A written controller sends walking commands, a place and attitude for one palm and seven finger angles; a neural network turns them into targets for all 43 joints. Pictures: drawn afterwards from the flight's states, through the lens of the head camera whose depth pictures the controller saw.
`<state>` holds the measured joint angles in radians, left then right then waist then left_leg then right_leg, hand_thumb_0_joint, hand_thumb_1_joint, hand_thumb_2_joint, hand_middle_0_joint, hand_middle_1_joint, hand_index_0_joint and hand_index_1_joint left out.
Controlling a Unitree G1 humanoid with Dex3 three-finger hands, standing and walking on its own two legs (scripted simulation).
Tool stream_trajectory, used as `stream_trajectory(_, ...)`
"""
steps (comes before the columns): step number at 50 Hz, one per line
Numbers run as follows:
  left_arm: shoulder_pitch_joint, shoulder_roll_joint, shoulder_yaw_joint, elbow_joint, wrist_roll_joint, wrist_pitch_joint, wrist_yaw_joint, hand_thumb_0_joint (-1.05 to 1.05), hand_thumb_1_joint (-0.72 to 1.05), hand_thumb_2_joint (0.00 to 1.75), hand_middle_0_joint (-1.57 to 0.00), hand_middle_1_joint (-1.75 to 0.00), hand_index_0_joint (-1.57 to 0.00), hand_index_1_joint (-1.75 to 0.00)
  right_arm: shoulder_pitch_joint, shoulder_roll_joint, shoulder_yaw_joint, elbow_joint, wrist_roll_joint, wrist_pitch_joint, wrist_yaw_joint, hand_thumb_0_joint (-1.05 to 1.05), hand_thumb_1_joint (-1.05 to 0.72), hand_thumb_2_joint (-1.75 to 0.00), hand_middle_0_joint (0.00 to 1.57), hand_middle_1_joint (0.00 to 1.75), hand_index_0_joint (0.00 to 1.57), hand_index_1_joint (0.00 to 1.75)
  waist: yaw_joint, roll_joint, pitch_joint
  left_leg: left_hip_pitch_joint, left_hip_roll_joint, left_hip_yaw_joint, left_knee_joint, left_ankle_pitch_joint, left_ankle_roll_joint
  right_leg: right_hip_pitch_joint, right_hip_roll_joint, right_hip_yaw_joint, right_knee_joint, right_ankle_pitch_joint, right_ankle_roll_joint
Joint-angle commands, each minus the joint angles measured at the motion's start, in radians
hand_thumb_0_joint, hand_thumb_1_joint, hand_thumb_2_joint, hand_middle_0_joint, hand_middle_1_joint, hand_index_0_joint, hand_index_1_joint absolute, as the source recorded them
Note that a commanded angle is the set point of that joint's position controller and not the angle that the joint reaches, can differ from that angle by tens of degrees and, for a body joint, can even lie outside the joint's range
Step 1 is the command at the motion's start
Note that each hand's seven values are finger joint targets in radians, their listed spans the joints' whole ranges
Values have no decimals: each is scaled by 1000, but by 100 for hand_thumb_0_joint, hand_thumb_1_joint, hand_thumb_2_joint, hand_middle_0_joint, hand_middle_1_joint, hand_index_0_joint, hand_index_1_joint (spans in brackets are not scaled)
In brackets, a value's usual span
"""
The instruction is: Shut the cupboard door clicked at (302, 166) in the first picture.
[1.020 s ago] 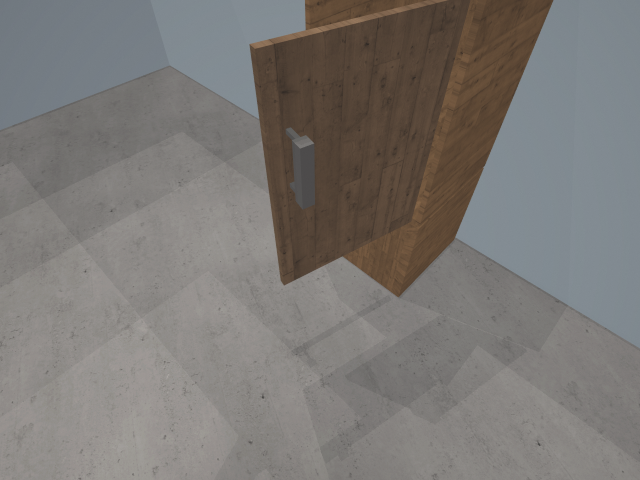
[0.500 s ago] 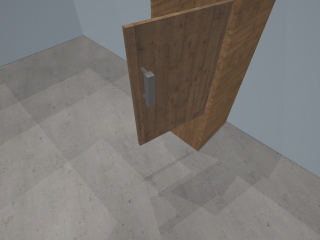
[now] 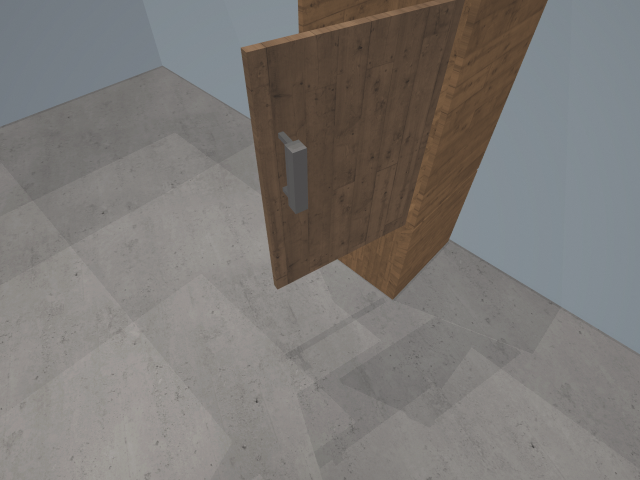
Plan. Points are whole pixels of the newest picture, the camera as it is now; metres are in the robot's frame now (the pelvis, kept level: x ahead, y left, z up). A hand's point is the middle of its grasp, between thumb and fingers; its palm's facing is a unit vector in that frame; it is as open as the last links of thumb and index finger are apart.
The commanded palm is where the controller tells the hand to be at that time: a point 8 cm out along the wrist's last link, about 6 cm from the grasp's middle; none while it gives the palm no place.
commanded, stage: walk to a spot facing it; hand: left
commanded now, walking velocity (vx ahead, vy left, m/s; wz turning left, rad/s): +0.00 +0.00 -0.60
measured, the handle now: (291, 172) +0.60 +0.09 +0.03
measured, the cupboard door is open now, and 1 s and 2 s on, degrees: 76 76 76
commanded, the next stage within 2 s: none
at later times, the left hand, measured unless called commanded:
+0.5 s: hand out of the picture +0.05 +0.17 -0.18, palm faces -0.18 -0.94 -0.29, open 7.4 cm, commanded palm none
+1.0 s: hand out of the picture +0.15 +0.15 -0.18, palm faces -0.44 -0.87 -0.22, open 7.4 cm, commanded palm none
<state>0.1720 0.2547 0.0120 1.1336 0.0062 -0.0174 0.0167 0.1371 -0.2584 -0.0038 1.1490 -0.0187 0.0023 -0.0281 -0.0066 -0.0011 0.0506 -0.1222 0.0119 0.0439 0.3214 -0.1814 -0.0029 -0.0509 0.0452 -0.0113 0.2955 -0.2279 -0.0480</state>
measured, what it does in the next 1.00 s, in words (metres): steps on the spot, turning right: left foot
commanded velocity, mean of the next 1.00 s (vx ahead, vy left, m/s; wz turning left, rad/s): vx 0.00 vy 0.00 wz -0.60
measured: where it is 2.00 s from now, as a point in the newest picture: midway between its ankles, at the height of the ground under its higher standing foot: outside the picture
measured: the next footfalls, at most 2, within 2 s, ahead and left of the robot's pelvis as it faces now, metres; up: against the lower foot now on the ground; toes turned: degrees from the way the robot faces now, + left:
left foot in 0.84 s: +0.06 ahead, +0.10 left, +0.00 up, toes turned -28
right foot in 1.16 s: -0.08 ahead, -0.16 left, +0.00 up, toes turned -41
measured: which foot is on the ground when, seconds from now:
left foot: down 0.00-0.40, up 0.42-0.82, down 0.84-1.00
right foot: down 0.00-0.84, up 0.86-1.00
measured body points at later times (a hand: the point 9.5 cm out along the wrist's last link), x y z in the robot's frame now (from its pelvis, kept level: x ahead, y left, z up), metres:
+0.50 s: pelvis -0.04 -0.03 -0.02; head +0.01 -0.07 +0.42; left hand +0.06 +0.22 -0.16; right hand -0.04 -0.29 -0.19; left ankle -0.03 +0.12 -0.69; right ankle -0.05 -0.12 -0.75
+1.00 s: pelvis -0.03 +0.00 -0.01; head +0.04 -0.01 +0.43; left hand +0.18 +0.19 -0.16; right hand -0.07 -0.26 -0.14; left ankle +0.02 +0.12 -0.75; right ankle -0.09 -0.11 -0.68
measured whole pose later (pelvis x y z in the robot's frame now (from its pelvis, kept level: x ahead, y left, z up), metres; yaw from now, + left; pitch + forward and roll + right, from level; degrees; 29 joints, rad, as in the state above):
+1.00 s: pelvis -0.03 +0.00 -0.01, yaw -31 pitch +1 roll -1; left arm 0.15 0.28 0.10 0.90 0.02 0.07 -0.03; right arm 0.15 -0.18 -0.02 0.90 -0.04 0.02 -0.05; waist 0.04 -0.04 0.13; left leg -0.22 0.08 0.03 0.50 -0.29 -0.03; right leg -0.51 0.04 0.02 1.05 -0.47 0.06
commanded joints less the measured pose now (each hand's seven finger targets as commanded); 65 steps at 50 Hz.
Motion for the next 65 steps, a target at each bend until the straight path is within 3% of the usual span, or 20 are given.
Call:
stream_trajectory(1, 42, 117, 32, -48, 1, 8, 16, 0, 90, 90, -20, -30, -20, -30, 71, -90, -27, -44, 2, 2, -17, 0, -90, -90, 20, 30, 20, 30, -8, -16, -56, 58, 121, -47, 56, 200, 9, -80, -163, 139, 36, 392, 4)
stream_trajectory(8, 30, 120, 65, -131, 10, 44, 0, 0, 90, 90, -20, -30, -20, -30, 71, -122, -67, -123, -2, 22, -26, 0, -90, -90, 20, 30, 20, 30, -11, 32, -17, 23, 178, -43, 96, 74, 32, -232, -112, 180, 176, 283, -8)
stream_trajectory(14, 14, 60, 79, -203, 15, 70, -23, 0, 90, 90, -20, -30, -20, -30, 74, -146, -82, -175, -14, 5, -28, 0, -90, -90, 20, 30, 20, 30, 7, 176, -22, -7, 415, -148, -21, 206, 195, -357, -74, 61, 634, -331, 31)
stream_trajectory(18, 132, 45, 89, -182, 17, 62, -34, 0, 90, 90, -20, -30, -20, -30, -6, -159, -91, -212, -14, 12, -23, 0, -90, -90, 20, 30, 20, 30, 74, 90, -54, -126, 316, 22, 165, 137, 90, -143, -68, -24, 350, -111, 41)
stream_trajectory(19, 190, 89, 101, -171, 23, 53, -30, 0, 90, 90, -20, -30, -20, -30, -33, -139, -92, -231, -3, 19, -20, 0, -90, -90, 20, 30, 20, 30, 107, -69, -48, -212, 227, 75, 329, -26, 31, -74, -108, 62, 161, 68, 27)
stream_trajectory(20, 188, 209, 121, -179, 37, 40, -11, 0, 90, 90, -20, -30, -20, -30, -25, -55, -84, -265, 8, 25, -12, 0, -90, -90, 20, 30, 20, 30, 97, -410, -27, -416, 46, 145, 591, -392, -47, -49, -358, 491, -24, 214, -60)
stream_trajectory(22, 149, 223, 122, -202, 19, 42, 3, 0, 90, 90, -20, -30, -20, -30, -44, -68, -85, -272, 10, 38, 3, 0, -90, -90, 20, 30, 20, 30, 78, -256, 8, -454, 51, -51, 847, -403, -32, -152, -394, 514, -44, 88, -187)
stream_trajectory(27, 81, 140, 107, -236, 19, 27, 11, 0, 90, 90, -20, -30, -20, -30, -42, -35, -81, -261, 7, 33, 3, 0, -90, -90, 20, 30, 20, 30, 30, -89, -61, -416, 44, -66, 780, -236, -56, -95, -255, 400, 53, 304, -139)
stream_trajectory(35, 126, 160, 117, -233, 25, 36, 8, 0, 90, 90, -20, -30, -20, -30, -81, -30, -74, -301, 20, 18, -10, 0, -90, -90, 20, 30, 20, 30, 58, -160, -105, -343, -3, -65, 507, -281, -51, -17, -228, 472, 93, 445, -156)
stream_trajectory(39, 55, 153, 117, -253, 20, 45, 6, 0, 90, 90, -20, -30, -20, -30, 21, -37, -74, -280, 27, 8, -19, 0, -90, -90, 20, 30, 20, 30, -2, -134, -127, -114, -16, -65, 204, -141, -41, -153, -179, 481, 161, 413, -92)
stream_trajectory(40, 28, 130, 111, -265, 13, 47, 4, 0, 90, 90, -20, -30, -20, -30, 71, -65, -77, -264, 25, -1, -25, 0, -90, -90, 20, 30, 20, 30, -30, -94, -141, 46, 32, -83, 77, -60, -30, -274, -131, 430, 204, 301, -45)
stream_trajectory(42, 13, 66, 93, -312, 3, 47, -17, 0, 90, 90, -20, -30, -20, -30, 92, -211, -100, -286, -2, -9, -34, 0, -90, -90, 20, 30, 20, 30, -31, 330, -103, 143, 459, -477, -79, 122, 144, -558, 45, 112, 579, -394, 76)
stream_trajectory(43, -32, 106, 100, -319, 15, 52, -22, 0, 90, 90, -20, -30, -20, -30, 82, -198, -91, -294, -12, -4, -36, 0, -90, -90, 20, 30, 20, 30, -37, 207, -48, 14, 484, -448, -53, 218, 208, -532, -7, 114, 743, -381, 89)
stream_trajectory(44, 6, 95, 104, -338, 17, 47, -32, 0, 90, 90, -20, -30, -20, -30, 21, -179, -81, -333, -14, -3, -38, 0, -90, -90, 20, 30, 20, 30, 13, 100, -27, -76, 468, -381, -37, 213, 222, -502, -41, 78, 807, -333, 104)
stream_trajectory(48, -9, 67, 98, -313, 13, 66, -51, 0, 90, 90, -20, -30, -20, -30, 21, -128, -71, -328, -18, -9, -32, 0, -90, -90, 20, 30, 20, 30, 22, 234, -57, 13, 275, -88, 67, 483, 134, -506, -52, 24, 803, -245, 114)
stream_trajectory(54, -42, 60, 82, -326, 13, 51, -64, 0, 90, 90, -20, -30, -20, -30, 85, -179, -93, -312, -15, 2, -15, 0, -90, -90, 20, 30, 20, 30, -8, 209, -81, 7, 298, -15, 157, 409, 93, -296, -35, -82, 404, -167, 84)
stream_trajectory(56, 71, 94, 93, -289, 14, 38, -60, 0, 90, 90, -20, -30, -20, -30, 62, -181, -99, -319, -4, 6, -7, 0, -90, -90, 20, 30, 20, 30, 54, 125, -128, -84, 250, 47, 344, 308, 24, -74, -42, -72, 166, 75, 58)
stream_trajectory(58, 192, 290, 131, -251, 18, 26, -23, 0, 90, 90, -20, -30, -20, -30, -8, -70, -71, -392, 14, 13, -1, 0, -90, -90, 20, 30, 20, 30, 120, -376, -158, -463, 42, 67, 787, -510, -69, 104, -449, 481, 76, 729, -147)
stream_trajectory(61, 51, 218, 118, -291, 22, 44, -1, 0, 90, 90, -20, -30, -20, -30, -17, -85, -73, -355, 15, 27, -2, 0, -90, -90, 20, 30, 20, 30, 57, -251, -77, -472, 100, -54, 879, -367, -59, -83, -336, 408, 55, 257, -176)
stream_trajectory(65, -23, 196, 104, -321, 28, 42, -1, 0, 90, 90, -20, -30, -20, -30, 46, -51, -66, -324, 11, 28, 11, 0, -90, -90, 20, 30, 20, 30, 6, -143, -103, -298, 56, -8, 651, -274, -67, -198, -257, 313, 77, 217, -133)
